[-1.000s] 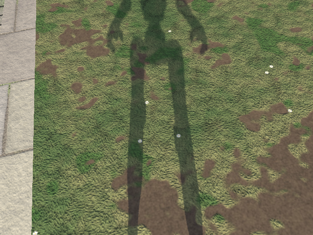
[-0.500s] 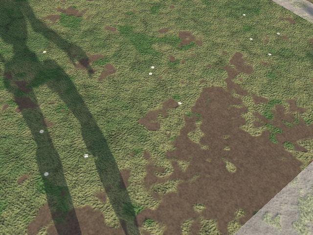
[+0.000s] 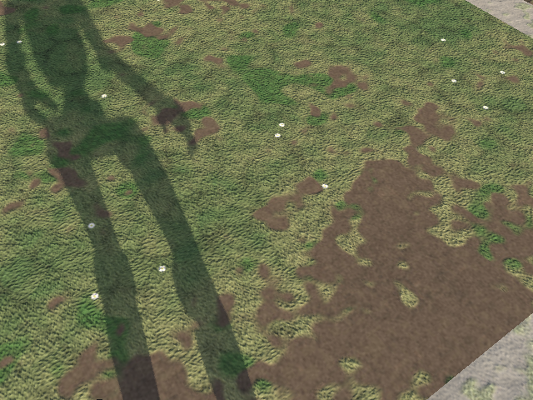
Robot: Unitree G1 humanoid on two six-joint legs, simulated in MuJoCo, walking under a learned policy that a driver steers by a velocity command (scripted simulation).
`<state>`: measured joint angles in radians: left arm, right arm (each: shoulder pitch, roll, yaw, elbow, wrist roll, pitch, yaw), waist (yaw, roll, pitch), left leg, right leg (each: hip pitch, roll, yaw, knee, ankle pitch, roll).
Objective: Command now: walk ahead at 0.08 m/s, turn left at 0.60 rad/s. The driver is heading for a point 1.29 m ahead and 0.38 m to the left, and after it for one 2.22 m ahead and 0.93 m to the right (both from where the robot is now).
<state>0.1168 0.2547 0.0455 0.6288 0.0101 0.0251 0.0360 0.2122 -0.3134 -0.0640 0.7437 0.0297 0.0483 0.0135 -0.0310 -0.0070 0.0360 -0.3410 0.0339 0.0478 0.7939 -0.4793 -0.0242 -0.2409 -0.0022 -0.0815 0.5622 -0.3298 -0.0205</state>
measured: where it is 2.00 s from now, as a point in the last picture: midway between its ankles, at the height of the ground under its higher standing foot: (110, 274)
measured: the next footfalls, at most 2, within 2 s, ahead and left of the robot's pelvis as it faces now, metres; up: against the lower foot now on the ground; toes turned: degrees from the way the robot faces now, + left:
left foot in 0.10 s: +0.00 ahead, +0.10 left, +0.00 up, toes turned +9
right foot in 0.56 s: +0.46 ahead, +0.06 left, +0.00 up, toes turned +33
